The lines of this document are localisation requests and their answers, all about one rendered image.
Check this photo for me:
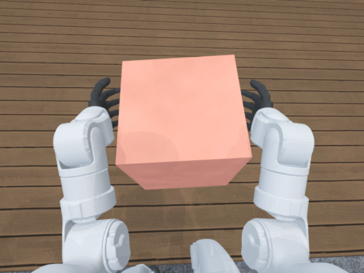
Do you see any robot left forearm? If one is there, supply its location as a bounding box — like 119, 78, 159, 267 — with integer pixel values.
53, 106, 116, 259

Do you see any robot right thigh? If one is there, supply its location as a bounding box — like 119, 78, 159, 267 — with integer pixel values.
190, 239, 240, 273

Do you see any robot right upper arm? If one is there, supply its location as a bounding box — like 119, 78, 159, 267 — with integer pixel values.
241, 218, 349, 273

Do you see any robot left upper arm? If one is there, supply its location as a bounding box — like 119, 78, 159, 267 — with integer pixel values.
32, 218, 131, 273

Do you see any robot right hand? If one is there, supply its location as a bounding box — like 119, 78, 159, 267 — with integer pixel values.
241, 80, 273, 132

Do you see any carton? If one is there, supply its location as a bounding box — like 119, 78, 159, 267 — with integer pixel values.
115, 55, 252, 190

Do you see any robot right forearm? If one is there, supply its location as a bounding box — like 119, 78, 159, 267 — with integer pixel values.
250, 107, 315, 248

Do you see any robot left hand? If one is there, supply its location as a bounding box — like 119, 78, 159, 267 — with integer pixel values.
88, 77, 121, 128

